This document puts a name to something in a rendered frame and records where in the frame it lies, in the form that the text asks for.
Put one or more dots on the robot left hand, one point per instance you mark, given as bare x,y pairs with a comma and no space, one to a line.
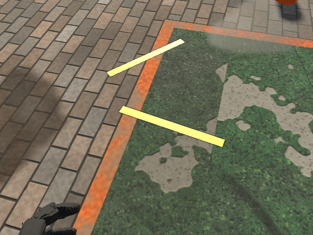
36,225

